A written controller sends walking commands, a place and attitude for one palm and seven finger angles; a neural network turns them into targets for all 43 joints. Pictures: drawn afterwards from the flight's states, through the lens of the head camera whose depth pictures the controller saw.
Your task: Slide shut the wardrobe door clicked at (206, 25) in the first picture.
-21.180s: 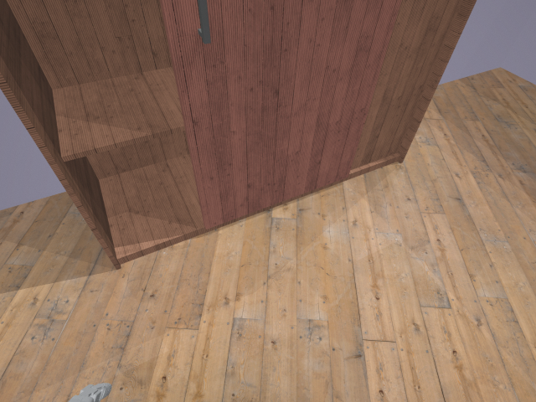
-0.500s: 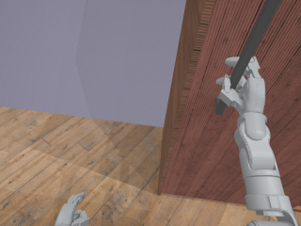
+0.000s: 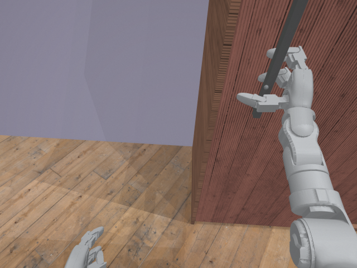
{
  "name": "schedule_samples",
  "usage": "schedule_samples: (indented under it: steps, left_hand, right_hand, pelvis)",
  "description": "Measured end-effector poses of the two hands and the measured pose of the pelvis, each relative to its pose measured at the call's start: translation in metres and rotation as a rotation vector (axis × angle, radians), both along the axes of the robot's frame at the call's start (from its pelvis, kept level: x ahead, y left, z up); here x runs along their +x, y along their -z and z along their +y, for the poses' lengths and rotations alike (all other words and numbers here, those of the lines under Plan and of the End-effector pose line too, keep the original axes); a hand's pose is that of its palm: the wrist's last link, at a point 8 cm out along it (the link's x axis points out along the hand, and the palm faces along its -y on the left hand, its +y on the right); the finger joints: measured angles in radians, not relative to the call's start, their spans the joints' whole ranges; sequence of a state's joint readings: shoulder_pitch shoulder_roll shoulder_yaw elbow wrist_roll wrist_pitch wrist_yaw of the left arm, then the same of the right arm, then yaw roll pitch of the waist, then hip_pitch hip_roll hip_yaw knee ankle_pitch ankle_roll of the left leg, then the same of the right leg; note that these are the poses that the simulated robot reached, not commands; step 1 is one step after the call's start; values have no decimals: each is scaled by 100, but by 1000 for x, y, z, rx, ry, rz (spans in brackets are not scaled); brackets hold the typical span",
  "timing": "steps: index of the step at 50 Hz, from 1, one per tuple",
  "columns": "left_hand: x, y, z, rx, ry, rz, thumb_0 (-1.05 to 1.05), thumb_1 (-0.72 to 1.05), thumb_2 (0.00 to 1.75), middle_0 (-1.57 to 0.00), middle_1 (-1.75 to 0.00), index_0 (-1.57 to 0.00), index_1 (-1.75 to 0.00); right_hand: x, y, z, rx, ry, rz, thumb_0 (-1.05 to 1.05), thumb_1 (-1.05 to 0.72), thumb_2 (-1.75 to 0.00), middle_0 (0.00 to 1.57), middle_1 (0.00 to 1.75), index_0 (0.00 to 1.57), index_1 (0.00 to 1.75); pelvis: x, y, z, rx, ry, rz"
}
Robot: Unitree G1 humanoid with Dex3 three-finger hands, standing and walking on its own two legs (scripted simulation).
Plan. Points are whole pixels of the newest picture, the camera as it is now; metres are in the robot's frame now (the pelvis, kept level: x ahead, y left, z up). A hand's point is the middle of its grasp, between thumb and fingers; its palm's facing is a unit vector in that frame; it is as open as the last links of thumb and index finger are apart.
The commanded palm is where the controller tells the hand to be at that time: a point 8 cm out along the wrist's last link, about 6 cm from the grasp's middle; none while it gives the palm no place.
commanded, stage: loosen the grip on the handle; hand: right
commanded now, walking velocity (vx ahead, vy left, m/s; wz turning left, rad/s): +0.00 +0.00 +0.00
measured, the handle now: (277, 49) +0.48 -0.15 +0.28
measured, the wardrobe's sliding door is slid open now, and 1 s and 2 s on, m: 0.00 0.00 0.00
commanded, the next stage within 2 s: slip the hand off the handle in 0.26 s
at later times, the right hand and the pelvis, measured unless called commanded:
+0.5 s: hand (262, 90) +0.43 -0.13 +0.21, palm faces +0.04 +0.99 -0.13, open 14.7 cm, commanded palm +0.41 -0.20 +0.22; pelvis +0.02 -0.02 +0.00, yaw +1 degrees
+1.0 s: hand (294, 93) +0.43 -0.20 +0.21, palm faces +0.08 +0.99 -0.14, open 14.7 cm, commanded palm +0.39 -0.24 +0.22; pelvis +0.03 -0.02 +0.00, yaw +0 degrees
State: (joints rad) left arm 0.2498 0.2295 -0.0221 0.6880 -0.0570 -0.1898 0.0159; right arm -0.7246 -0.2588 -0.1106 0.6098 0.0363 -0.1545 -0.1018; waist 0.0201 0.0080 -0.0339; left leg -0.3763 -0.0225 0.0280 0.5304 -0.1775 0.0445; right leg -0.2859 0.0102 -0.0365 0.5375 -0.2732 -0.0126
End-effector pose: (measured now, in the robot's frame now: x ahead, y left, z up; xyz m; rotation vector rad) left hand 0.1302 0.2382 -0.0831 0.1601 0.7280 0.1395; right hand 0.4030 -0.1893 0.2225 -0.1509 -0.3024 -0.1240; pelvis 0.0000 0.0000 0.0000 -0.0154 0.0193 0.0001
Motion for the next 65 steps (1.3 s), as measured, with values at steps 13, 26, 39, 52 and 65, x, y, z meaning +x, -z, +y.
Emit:
schedule_samples:
  steps: [13, 26, 39, 52, 65]
  left_hand:
    - [-16, 9, 3, 23, -46, 116, 1, 90, 90, -20, -30, -20, -30]
    - [28, 1, -35, -5, 5, 39, 1, 90, 90, -20, -30, -20, -30]
    - [23, 3, -34, 5, -7, 66, 1, 90, 90, -21, -30, -20, -30]
    - [12, 7, -17, 37, -29, 102, 1, 90, 90, -20, -30, -20, -30]
    - [54, -3, -30, 0, 45, -16, 1, 90, 90, -20, -30, -20, -30]
  right_hand:
    - [9, 8, 3, -3, -84, -16, -1, 52, -21, 40, 127, 28, 121]
    - [8, 8, 1, 2, -114, -10, -1, 56, -19, 38, 123, 26, 115]
    - [-2, 11, -43, -9, -33, 8, -1, 56, -19, 32, 118, 26, 115]
    - [-3, 7, -60, -10, -71, -8, -1, 56, -19, 26, 116, 26, 115]
    - [-59, 16, -58, -11, -55, -26, -1, 56, -19, 25, 115, 26, 115]
  pelvis:
    - [11, -3, -9, 13, -7, 16]
    - [25, -4, -24, 15, -12, 13]
    - [26, -4, -25, 20, -10, 0]
    - [28, -4, -24, 22, -3, 12]
    - [30, -3, -19, 22, -1, -14]
